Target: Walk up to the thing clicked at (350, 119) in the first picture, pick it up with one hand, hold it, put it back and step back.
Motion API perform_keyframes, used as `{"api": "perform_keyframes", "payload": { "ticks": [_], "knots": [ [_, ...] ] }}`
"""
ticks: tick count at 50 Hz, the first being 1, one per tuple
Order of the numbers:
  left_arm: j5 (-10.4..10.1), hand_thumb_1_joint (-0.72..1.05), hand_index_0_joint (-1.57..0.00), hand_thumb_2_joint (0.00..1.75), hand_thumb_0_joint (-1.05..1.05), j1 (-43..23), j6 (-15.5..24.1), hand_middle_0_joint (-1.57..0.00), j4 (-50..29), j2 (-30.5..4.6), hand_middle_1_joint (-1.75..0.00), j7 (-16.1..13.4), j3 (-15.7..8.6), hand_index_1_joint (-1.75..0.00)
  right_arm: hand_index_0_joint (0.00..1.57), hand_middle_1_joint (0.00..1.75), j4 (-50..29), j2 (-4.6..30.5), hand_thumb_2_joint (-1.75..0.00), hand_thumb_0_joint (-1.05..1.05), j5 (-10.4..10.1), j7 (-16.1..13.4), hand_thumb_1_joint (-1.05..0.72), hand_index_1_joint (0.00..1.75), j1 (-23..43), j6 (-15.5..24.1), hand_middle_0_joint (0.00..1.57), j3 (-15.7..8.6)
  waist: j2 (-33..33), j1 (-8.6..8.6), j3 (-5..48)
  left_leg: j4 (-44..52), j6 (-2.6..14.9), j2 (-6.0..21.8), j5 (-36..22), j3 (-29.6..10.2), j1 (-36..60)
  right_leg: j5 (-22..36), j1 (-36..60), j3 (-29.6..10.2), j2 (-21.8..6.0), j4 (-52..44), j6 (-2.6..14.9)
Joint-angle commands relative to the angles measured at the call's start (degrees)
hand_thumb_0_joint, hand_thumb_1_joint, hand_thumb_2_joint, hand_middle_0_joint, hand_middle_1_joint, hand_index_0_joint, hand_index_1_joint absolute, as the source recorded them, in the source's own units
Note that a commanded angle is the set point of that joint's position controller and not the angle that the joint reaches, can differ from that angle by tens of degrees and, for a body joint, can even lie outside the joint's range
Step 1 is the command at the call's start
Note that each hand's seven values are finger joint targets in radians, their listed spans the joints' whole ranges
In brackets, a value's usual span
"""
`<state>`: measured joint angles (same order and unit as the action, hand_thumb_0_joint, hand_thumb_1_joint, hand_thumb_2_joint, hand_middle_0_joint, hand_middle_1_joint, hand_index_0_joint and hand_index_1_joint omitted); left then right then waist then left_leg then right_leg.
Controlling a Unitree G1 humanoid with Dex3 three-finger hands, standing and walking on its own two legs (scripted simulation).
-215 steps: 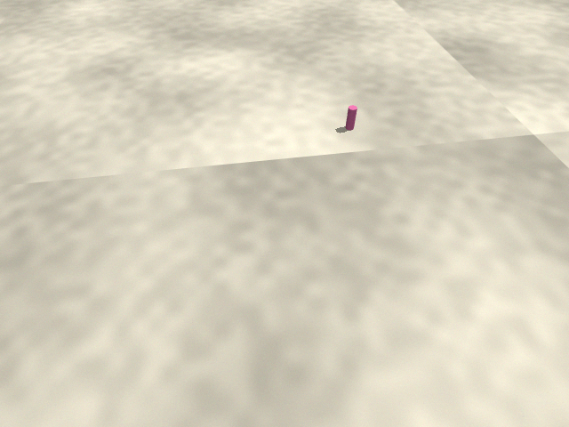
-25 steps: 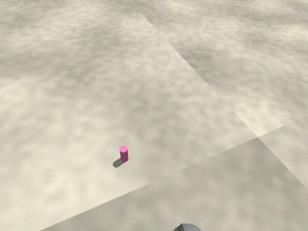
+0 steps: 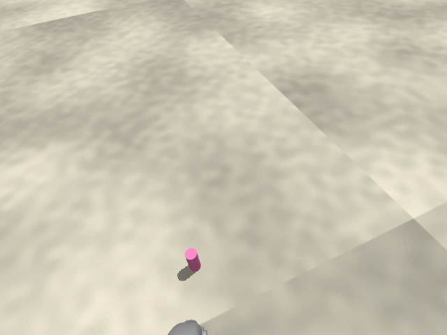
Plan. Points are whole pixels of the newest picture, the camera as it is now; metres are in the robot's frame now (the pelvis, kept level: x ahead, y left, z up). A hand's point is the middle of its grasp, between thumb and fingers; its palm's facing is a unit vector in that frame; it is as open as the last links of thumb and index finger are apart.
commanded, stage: walk up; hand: left
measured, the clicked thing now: (193, 260) +0.53 +0.21 -0.70
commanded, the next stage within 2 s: stand in 1.60 s
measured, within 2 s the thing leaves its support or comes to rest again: neither
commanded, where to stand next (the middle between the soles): +0.19 +0.01 m, yaw -1 degrees
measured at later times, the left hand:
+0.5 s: hand (101, 330) +0.17 +0.30 -0.17, palm faces -0.05 -0.92 -0.38, open 7.4 cm
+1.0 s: hand (117, 297) +0.22 +0.27 -0.14, palm faces -0.03 -0.95 -0.32, open 7.4 cm
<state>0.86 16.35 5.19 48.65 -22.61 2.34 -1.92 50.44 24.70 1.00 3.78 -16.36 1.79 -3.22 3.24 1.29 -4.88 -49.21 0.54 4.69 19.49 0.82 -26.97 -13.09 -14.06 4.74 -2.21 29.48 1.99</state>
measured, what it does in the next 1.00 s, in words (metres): walks ahead: left foot, then right foot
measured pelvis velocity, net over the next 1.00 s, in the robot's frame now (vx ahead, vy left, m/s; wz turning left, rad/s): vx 0.11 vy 0.02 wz -0.01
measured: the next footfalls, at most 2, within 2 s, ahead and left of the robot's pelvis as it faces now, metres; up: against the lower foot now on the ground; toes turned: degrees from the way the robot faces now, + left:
left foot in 0.14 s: +0.17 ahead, +0.16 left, +0.00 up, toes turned +3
right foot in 0.44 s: +0.18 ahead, -0.11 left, +0.00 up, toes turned -2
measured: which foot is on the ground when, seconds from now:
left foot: up 0.00-0.12, down 0.14-1.00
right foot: down 0.00-0.16, up 0.18-0.42, down 0.44-1.00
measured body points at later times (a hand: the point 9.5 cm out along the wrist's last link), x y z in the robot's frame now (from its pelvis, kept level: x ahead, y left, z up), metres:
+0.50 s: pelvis +0.10 +0.03 -0.02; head +0.13 +0.03 +0.43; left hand +0.17 +0.34 -0.14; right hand +0.19 -0.28 -0.13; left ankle +0.14 +0.15 -0.73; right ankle +0.15 -0.10 -0.74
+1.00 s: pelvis +0.11 +0.02 +0.01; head +0.12 +0.03 +0.46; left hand +0.23 +0.32 -0.12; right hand +0.19 -0.29 -0.12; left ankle +0.14 +0.15 -0.74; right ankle +0.14 -0.10 -0.74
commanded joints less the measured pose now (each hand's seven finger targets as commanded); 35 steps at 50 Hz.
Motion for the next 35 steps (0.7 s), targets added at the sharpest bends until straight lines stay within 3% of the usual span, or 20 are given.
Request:
{"api": "perform_keyframes", "payload": {
  "ticks": [1, 3, 6, 7, 8, 9, 10, 12, 13, 18, 20, 21, 22, 23, 24, 25, 26, 28, 30, 35],
  "knots": [
    [-0.1, 0.9, -0.2, 0.9, 0.0, 0.4, 0.7, -0.2, -4.2, -17.4, -0.3, -0.8, -5.5, -0.3, 0.2, 0.3, -3.7, 9.6, -0.9, 0.0, 0.3, 0.2, -0.9, 0.3, -0.3, 1.5, 0.2, -3.4, -12.9, 0.15, 1.8, 8.4, -0.53, 0.6, -4.6, 1.0, 2.0, -14.1, -2.4, -12.5, -12.9, -14.3, 10.4],
    [-0.2, 0.9, -0.2, 0.9, 0.0, -1.1, 0.2, -0.2, -4.5, -17.0, -0.3, -0.9, -4.8, -0.3, 0.2, 0.3, -2.8, 9.2, -0.9, 0.0, 0.2, -0.2, -0.9, 0.3, -0.3, 1.8, 0.2, -3.4, -11.4, -0.61, 1.2, 11.4, -0.38, -0.8, -7.2, 2.4, 7.8, -13.6, -7.1, -10.9, -12.5, -12.1, 9.63],
    [-0.4, 0.9, -0.2, 0.9, 0.0, -2.0, -0.8, -0.2, -4.4, -13.4, -0.3, -1.1, -2.8, -0.3, 0.2, 0.3, -0.6, 9.6, -0.9, 0.0, 0.4, -1.6, -0.9, 0.3, -4.7, 2.7, 0.2, -3.5, -5.5, -3.92, 4.6, 17.8, 0.84, -3.7, -7.3, 3.0, 19.6, -5.3, -10.9, -6.4, -9.1, 1.3, 5.95],
    [-0.5, 0.9, -0.2, 0.9, 0.0, -0.9, -1.3, -0.2, -4.2, -10.2, -0.3, -1.4, -1.5, -0.3, 0.2, 0.3, 0.0, 12.0, -0.9, 0.0, 0.7, -2.5, -0.9, 0.3, -7.0, 2.9, 0.2, -4.0, 3.1, -4.8, 5.4, 24.5, 2.72, 2.4, -1.5, -6.2, 22.2, -3.2, -13.6, -3.3, -6.2, 12.4, 3.35],
    [-1.2, 0.9, -0.2, 0.9, 0.0, 1.5, -1.5, -0.2, -4.5, -7.1, -0.3, -1.4, -0.7, -0.3, 0.2, 0.3, -1.7, 17.0, -0.9, 0.0, 0.8, -2.9, -0.9, 0.3, -6.8, 3.3, 0.2, -4.7, 14.0, -4.05, 6.0, 32.9, 7.65, 14.9, -0.7, -28.3, 25.6, -14.2, -21.5, -0.3, 2.4, 24.8, -0.9],
    [-0.8, 0.9, -0.2, 0.9, 0.0, 3.3, -2.3, -0.2, -1.9, -12.7, -0.3, -2.5, -2.3, -0.3, 0.2, 0.3, -2.1, 19.5, -0.9, 0.0, -0.5, -2.8, -0.9, 0.3, -5.9, 3.1, 0.2, -5.3, 9.6, -3.72, 5.2, 32.8, 13.66, 19.7, -2.6, -33.5, 22.8, -20.3, -21.1, -4.8, 0.9, 29.2, -0.16],
    [-0.7, 0.9, -0.2, 0.9, 0.0, 2.4, -2.5, -0.2, -1.1, -14.6, -0.3, -2.8, -2.4, -0.3, 0.2, 0.3, -2.1, 17.6, -0.9, 0.0, -0.8, -3.1, -0.9, 0.3, -4.2, 2.8, 0.2, -5.1, 4.6, -3.14, 4.1, 30.7, 14.3, 17.6, -8.7, -28.7, 21.5, -19.0, -21.0, -7.3, -0.2, 32.2, -0.01],
    [-1.3, 0.9, -0.2, 0.9, 0.0, 2.2, -2.6, -0.2, 0.3, -13.3, -0.3, -2.9, -2.6, -0.3, 0.2, 0.3, -2.5, 15.0, -0.9, 0.0, -0.4, -3.7, -0.9, 0.3, -2.5, 2.9, 0.2, -3.9, 4.8, -1.98, 3.9, 27.6, 12.11, 13.5, -21.9, -18.4, 19.9, -16.2, -18.1, -9.1, -1.5, 29.9, 0.25],
    [-1.2, 0.9, -0.2, 0.9, 0.0, 3.7, -2.7, -0.2, 1.3, -13.3, -0.3, -2.8, -2.4, -0.3, 0.2, 0.3, -2.8, 14.7, -0.9, 0.0, -0.7, -3.9, -0.9, 0.3, -0.8, 2.8, 0.2, -3.7, 6.7, -1.02, 4.5, 26.4, 11.45, 12.3, -23.8, -13.9, 18.4, -14.2, -16.2, -8.2, -2.6, 27.2, 0.2],
    [-1.0, 0.9, -0.2, 0.9, 0.0, 1.4, -3.2, -0.2, 3.4, -10.1, -0.3, -2.6, -2.3, -0.3, 0.2, 0.3, -3.4, 12.4, -0.9, 0.0, -0.5, -4.4, -0.9, 0.3, 3.5, 2.1, 0.2, -2.1, 7.2, -1.1, 7.8, 20.9, 10.25, 10.0, -34.3, -6.8, 12.4, -7.9, -4.0, -3.2, -0.6, 13.7, -0.89],
    [-1.0, 0.9, -0.2, 0.9, 0.0, 1.5, -3.3, -0.2, 4.7, -10.1, -0.3, -2.9, -2.4, -0.3, 0.2, 0.3, -3.4, 11.9, -0.9, 0.0, -1.1, -4.4, -0.9, 0.3, 5.6, 1.3, 0.2, -1.5, 6.0, -0.11, 9.0, 17.4, 8.99, 8.8, -31.1, -5.5, 10.2, -2.2, 1.3, -2.0, 0.7, 7.1, -0.73],
    [-0.7, 0.9, -0.2, 0.9, 0.0, 1.5, -3.1, -0.2, 5.2, -10.5, -0.3, -3.1, -2.4, -0.3, 0.2, 0.3, -3.4, 11.4, -0.9, 0.0, -1.5, -4.4, -0.9, 0.3, 6.9, 1.0, 0.2, -1.2, 4.7, 0.61, 9.5, 15.8, 7.22, 7.5, -24.7, -5.0, 8.9, 2.6, 3.8, -2.3, 0.8, 2.2, 0.0],
    [-0.3, 0.9, -0.2, 0.9, 0.0, 0.4, -2.9, -0.2, 5.4, -12.0, -0.3, -3.2, -2.7, -0.3, 0.2, 0.3, -3.4, 9.5, -0.9, 0.0, -1.8, -4.3, -0.9, 0.3, 7.8, 0.6, 0.2, -0.4, 1.4, 1.05, 9.0, 15.0, 4.77, 6.5, -17.0, -4.9, 5.0, 7.5, 6.3, -5.9, -1.7, 0.4, 0.81],
    [0.1, 0.9, -0.2, 0.9, 0.0, -3.1, -2.4, -0.2, 4.4, -15.0, -0.3, -3.2, -3.0, -0.3, 0.2, 0.3, -2.8, 6.7, -0.9, 0.0, -2.2, -4.1, -0.9, 0.3, 6.4, 0.3, 0.2, 0.4, -6.0, -0.84, 7.5, 13.0, 1.77, 2.8, -6.8, -3.0, 2.7, 6.3, 3.7, -17.0, -9.0, -3.4, 3.34],
    [-0.5, 0.9, -0.2, 0.9, 0.0, -6.8, -2.7, -0.2, 4.5, -17.0, -0.3, -2.9, -2.9, -0.3, 0.2, 0.3, -0.9, 7.8, -0.9, 0.0, -2.3, -4.5, -0.9, 0.3, 6.8, -0.3, 0.2, -0.2, -10.6, -1.84, 6.2, 9.6, 1.09, -2.0, 5.2, -0.3, 10.3, 0.3, -7.3, -22.8, -14.3, -7.0, 8.02],
    [-0.4, 0.9, -0.2, 0.9, 0.0, -10.6, -2.8, -0.2, 3.7, -15.7, -0.3, -2.7, -2.3, -0.3, 0.2, 0.3, 1.0, 8.5, -0.9, 0.0, -1.8, -4.5, -0.9, 0.3, 5.9, -0.6, 0.2, -0.4, -10.2, -3.25, 4.4, 10.8, 1.0, -1.7, 5.5, -0.7, 14.0, -3.6, -10.5, -21.6, -13.8, -7.3, 7.61],
    [-0.7, 0.9, -0.2, 0.9, 0.0, -11.3, -2.9, -0.2, 4.1, -14.0, -0.3, -2.7, -1.6, -0.3, 0.2, 0.3, 2.3, 9.0, -0.9, 0.0, -1.8, -4.4, -0.9, 0.3, 5.7, -0.3, 0.2, -0.3, -8.1, -3.42, 4.5, 15.9, 1.22, -0.4, 1.4, -1.8, 15.4, -3.0, -10.3, -17.6, -11.1, -5.9, 5.17],
    [-0.8, 0.9, -0.2, 0.9, 0.0, -11.0, -2.8, -0.2, 5.8, -11.6, -0.3, -2.7, -0.6, -0.3, 0.2, 0.3, 3.8, 10.2, -0.9, 0.0, -1.6, -4.0, -0.9, 0.3, 8.4, 0.4, 0.2, 0.0, -6.8, -2.21, 6.0, 21.1, 2.67, 3.0, -3.6, -5.8, 14.7, 0.6, -6.4, -12.1, -6.2, -3.1, 1.21],
    [-0.9, 0.9, -0.2, 0.9, 0.0, -10.3, -2.8, -0.2, 7.8, -11.3, -0.3, -2.5, -0.8, -0.3, 0.2, 0.3, 5.3, 9.8, -0.9, 0.0, -1.7, -3.8, -0.9, 0.3, 10.5, 0.8, 0.2, 0.9, -7.7, -0.72, 7.4, 22.0, 2.84, 3.6, -6.9, -5.6, 12.6, 3.5, 0.1, -10.8, -5.1, -3.6, 0.64],
    [-1.4, 0.9, -0.2, 0.9, 0.0, -13.7, -3.0, -0.2, 10.1, -10.9, -0.3, -2.6, -0.5, -0.3, 0.2, 0.3, 9.0, 9.3, -0.9, 0.0, -1.4, -3.8, -0.9, 0.3, 12.6, 0.9, 0.2, 1.3, -5.0, -1.06, 8.0, 25.9, 1.56, 2.8, -11.9, -3.7, 16.0, 8.0, 2.8, -10.4, -5.9, -5.6, 0.47]
  ]
}}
